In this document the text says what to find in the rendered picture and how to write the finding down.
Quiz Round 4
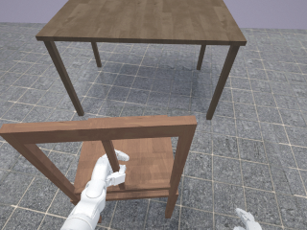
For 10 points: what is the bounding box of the left robot hand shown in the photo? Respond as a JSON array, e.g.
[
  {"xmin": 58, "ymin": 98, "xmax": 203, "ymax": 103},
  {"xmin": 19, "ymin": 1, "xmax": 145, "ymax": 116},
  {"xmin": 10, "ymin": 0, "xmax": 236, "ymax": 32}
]
[{"xmin": 91, "ymin": 149, "xmax": 130, "ymax": 187}]

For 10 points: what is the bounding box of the right robot hand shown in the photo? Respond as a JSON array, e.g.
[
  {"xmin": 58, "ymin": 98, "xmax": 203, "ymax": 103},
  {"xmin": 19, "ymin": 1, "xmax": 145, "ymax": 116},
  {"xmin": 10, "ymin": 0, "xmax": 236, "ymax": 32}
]
[{"xmin": 233, "ymin": 208, "xmax": 262, "ymax": 230}]

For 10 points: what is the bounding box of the table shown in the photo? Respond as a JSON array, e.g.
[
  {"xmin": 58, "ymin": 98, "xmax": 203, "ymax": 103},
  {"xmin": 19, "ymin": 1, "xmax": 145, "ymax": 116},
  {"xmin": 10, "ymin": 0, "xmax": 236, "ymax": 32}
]
[{"xmin": 35, "ymin": 0, "xmax": 247, "ymax": 120}]

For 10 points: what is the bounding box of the left robot forearm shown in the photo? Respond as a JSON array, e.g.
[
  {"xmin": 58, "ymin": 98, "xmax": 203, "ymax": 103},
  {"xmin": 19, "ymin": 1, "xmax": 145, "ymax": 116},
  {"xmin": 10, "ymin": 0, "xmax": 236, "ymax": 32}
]
[{"xmin": 60, "ymin": 179, "xmax": 107, "ymax": 230}]

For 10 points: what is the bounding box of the chair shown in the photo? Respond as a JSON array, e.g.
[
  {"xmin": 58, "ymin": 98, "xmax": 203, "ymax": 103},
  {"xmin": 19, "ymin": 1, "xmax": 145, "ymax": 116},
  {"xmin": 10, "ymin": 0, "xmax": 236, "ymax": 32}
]
[{"xmin": 0, "ymin": 115, "xmax": 198, "ymax": 223}]

